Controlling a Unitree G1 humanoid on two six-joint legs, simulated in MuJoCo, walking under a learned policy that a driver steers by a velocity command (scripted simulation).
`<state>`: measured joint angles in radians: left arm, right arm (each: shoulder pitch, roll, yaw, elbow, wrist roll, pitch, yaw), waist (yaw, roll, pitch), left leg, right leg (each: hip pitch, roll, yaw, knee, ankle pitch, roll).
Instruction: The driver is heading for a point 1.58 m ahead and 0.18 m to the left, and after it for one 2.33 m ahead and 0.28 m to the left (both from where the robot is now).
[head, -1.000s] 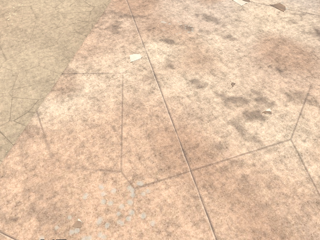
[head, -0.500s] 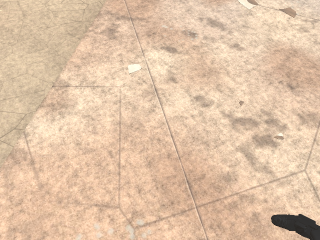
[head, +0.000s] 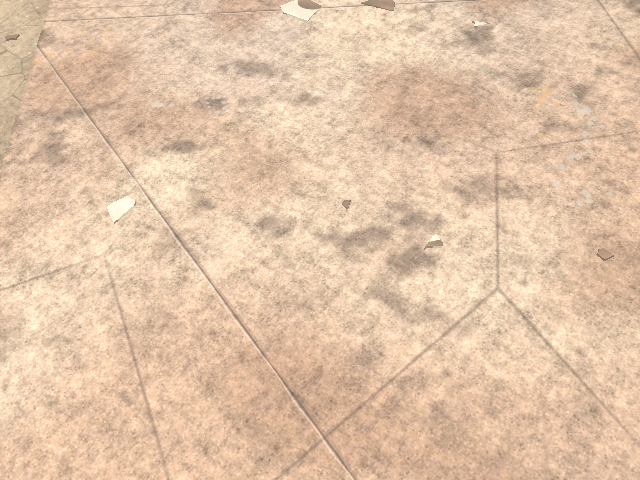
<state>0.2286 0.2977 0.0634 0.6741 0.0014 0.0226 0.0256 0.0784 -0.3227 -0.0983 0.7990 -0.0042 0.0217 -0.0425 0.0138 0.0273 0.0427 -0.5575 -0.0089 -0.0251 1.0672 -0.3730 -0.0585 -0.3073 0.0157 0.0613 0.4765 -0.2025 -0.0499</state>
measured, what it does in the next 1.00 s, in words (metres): walks ahead, turning left: left foot, then right foot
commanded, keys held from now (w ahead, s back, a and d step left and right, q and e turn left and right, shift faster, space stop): e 0.04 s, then no key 0.16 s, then w+q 0.76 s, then w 0.04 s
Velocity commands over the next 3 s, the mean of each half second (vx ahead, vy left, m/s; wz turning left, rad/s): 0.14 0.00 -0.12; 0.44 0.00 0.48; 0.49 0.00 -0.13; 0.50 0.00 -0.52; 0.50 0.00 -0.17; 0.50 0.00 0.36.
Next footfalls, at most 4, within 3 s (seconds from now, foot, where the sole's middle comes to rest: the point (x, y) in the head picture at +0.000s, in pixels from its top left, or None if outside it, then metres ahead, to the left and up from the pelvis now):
0.26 left None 0.07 0.15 -0.78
0.58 right None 0.15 -0.12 -0.78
1.04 left None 0.41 0.21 -0.78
1.60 right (327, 340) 0.77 0.09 -0.78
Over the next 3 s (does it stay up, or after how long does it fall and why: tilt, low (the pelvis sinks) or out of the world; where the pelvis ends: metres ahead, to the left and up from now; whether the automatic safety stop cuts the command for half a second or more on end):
stays up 1.36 0.12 -0.01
